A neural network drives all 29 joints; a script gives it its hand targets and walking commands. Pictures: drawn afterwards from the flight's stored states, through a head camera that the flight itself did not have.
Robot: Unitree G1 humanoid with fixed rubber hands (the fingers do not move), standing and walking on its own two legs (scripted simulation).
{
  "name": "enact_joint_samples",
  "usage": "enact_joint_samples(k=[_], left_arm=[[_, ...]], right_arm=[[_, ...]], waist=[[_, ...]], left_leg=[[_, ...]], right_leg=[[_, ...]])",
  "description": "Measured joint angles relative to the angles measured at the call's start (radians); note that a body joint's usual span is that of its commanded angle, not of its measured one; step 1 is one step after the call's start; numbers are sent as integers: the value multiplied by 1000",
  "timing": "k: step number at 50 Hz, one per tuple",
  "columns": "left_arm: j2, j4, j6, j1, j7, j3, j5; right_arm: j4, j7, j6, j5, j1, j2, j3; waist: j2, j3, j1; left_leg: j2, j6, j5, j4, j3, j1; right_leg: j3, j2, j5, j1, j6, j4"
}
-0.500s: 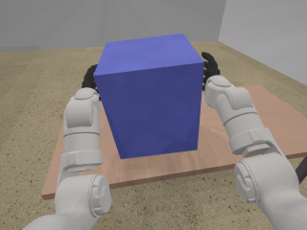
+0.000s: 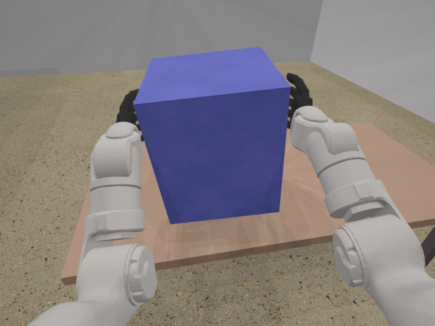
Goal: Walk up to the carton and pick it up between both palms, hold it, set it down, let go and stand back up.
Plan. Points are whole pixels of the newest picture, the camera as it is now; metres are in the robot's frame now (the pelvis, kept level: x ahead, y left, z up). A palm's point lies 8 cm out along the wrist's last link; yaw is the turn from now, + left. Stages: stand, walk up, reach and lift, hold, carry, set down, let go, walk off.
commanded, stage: hold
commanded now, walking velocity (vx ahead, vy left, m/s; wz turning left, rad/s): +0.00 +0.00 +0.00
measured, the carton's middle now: (215, 135) +0.39 +0.01 +0.23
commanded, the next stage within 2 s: none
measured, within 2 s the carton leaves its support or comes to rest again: neither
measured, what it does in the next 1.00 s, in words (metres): stands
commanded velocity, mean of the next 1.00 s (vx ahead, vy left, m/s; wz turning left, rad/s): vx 0.00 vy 0.00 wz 0.00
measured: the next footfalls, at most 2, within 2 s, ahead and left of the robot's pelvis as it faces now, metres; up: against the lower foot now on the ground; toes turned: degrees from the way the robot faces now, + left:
none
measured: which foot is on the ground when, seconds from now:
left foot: down 0.00-1.00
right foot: down 0.00-1.00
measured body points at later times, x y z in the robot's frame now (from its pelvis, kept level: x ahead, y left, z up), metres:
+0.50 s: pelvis -0.01 +0.00 +0.00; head -0.09 +0.03 +0.44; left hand +0.38 +0.16 +0.25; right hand +0.38 -0.14 +0.28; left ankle +0.05 +0.12 -0.75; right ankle -0.04 -0.10 -0.75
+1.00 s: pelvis -0.01 +0.00 +0.00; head -0.09 +0.03 +0.44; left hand +0.38 +0.16 +0.25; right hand +0.38 -0.14 +0.28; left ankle +0.05 +0.12 -0.75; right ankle -0.04 -0.10 -0.75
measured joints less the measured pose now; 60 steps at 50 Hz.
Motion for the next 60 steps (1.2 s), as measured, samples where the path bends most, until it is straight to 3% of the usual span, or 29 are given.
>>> enact_joint_samples(k=[22,33,43,60], left_arm=[[1,56,-9,-35,29,-6,-20],[-7,14,-5,-1,24,-4,-16],[2,50,-16,-43,25,5,-13],[-3,36,-16,-13,11,2,-4]], right_arm=[[67,17,-1,10,-43,-20,-4],[30,14,1,4,-11,-10,0],[60,23,-6,-17,-44,-7,-24],[34,10,5,-8,-12,-5,-6]], waist=[[5,-20,11],[-4,1,-3],[-13,-5,8],[-7,-1,-3]], left_leg=[[5,4,5,8,8,-34],[5,1,6,10,-6,-22],[7,-1,14,1,-4,-29],[4,0,3,8,-8,-13]], right_leg=[[9,4,12,-34,2,0],[-4,7,17,-11,-2,-11],[-2,8,18,-25,-5,-7],[-6,6,11,-3,-4,-10]])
